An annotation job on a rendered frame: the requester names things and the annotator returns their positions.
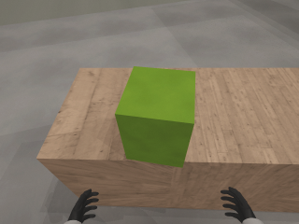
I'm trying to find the pedestal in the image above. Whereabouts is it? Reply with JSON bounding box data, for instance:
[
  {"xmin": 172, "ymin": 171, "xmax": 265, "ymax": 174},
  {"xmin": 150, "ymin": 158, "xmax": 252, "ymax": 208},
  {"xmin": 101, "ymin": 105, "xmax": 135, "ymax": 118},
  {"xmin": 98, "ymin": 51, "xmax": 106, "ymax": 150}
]
[{"xmin": 36, "ymin": 67, "xmax": 299, "ymax": 213}]

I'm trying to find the left robot hand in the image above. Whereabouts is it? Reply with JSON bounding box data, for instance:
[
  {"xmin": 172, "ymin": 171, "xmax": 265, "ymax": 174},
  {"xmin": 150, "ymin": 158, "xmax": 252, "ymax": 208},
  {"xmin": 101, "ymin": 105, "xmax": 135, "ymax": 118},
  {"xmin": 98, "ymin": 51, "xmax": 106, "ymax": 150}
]
[{"xmin": 67, "ymin": 189, "xmax": 99, "ymax": 223}]

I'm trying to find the carton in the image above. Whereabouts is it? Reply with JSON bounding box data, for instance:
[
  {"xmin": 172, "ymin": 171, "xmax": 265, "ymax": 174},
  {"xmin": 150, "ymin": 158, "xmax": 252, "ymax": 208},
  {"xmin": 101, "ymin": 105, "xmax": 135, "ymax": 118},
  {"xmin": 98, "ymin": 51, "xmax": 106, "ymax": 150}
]
[{"xmin": 115, "ymin": 66, "xmax": 196, "ymax": 168}]

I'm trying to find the right robot hand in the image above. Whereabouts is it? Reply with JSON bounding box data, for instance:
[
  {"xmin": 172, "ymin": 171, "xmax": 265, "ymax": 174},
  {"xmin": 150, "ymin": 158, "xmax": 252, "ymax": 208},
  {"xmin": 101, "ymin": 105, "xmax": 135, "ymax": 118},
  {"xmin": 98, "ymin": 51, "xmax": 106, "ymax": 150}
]
[{"xmin": 221, "ymin": 187, "xmax": 256, "ymax": 223}]

